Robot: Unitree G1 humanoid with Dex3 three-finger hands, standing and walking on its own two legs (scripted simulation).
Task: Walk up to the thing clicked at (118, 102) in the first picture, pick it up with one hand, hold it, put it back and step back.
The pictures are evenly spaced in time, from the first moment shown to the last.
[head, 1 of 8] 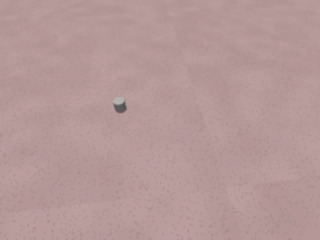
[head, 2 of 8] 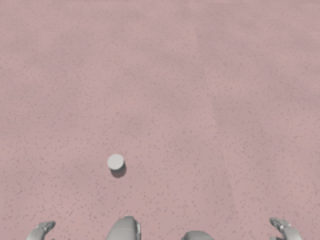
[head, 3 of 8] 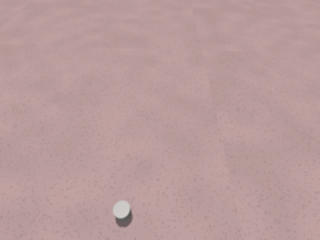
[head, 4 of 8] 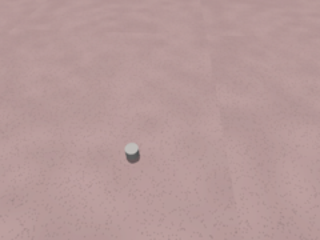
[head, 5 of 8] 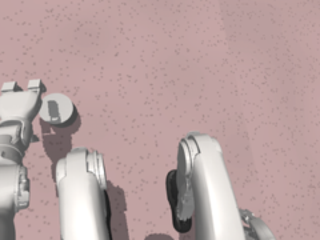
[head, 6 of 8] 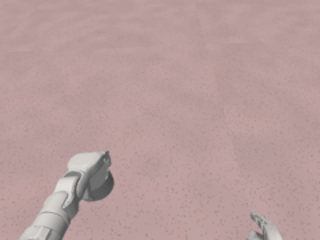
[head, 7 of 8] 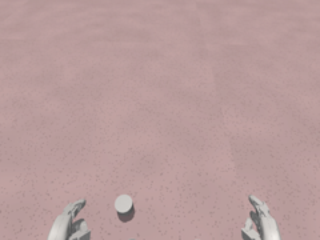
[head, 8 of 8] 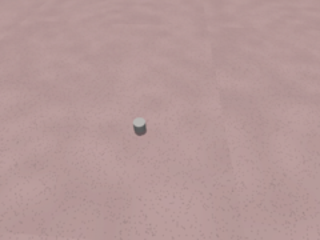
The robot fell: no
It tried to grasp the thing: yes
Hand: left
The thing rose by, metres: 0.66
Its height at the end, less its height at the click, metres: +0.00
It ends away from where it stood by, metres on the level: 0.00
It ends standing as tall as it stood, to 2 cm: yes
